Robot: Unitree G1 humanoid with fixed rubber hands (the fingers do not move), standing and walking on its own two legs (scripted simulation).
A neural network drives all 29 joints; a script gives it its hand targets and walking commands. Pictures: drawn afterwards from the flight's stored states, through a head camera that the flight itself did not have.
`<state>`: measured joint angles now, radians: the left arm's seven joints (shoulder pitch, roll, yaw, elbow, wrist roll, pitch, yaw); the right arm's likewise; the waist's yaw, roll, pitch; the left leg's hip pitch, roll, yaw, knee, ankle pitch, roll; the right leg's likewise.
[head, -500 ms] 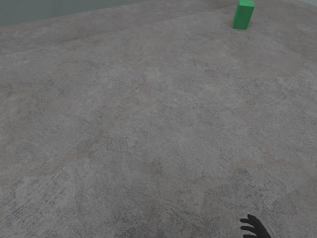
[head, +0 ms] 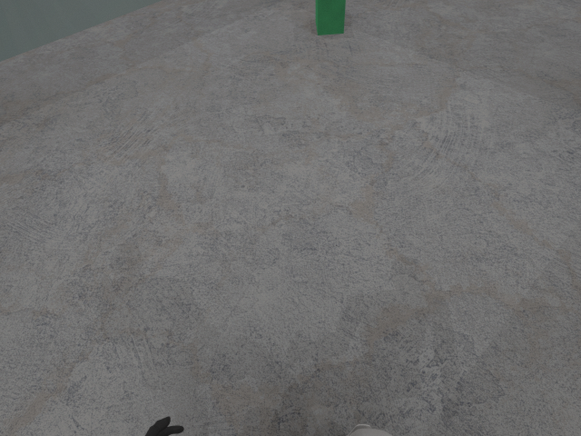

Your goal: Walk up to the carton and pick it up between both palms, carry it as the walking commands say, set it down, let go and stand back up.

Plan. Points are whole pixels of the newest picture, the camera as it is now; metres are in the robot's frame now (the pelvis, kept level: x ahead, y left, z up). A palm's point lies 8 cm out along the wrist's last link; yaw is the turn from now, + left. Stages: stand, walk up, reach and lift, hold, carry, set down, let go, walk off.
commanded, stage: walk up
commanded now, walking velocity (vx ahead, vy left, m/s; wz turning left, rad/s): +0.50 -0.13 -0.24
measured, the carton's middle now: (329, 5) +2.85 -0.42 -0.60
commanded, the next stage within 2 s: none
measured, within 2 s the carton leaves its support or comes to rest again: neither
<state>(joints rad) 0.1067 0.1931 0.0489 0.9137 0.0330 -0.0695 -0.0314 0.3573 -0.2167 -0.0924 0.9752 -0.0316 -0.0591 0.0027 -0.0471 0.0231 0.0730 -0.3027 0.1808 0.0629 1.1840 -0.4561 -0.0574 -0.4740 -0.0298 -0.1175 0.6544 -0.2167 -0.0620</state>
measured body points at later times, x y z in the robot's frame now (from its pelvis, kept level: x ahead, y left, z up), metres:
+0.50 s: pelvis +0.27 +0.00 +0.01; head +0.30 -0.01 +0.46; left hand +0.17 +0.22 -0.13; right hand +0.46 -0.22 -0.11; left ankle +0.41 +0.11 -0.71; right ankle +0.08 -0.08 -0.72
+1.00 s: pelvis +0.54 -0.07 +0.01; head +0.57 -0.07 +0.46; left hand +0.72 +0.12 -0.12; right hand +0.40 -0.28 -0.13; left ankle +0.41 +0.10 -0.72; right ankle +0.67 -0.22 -0.70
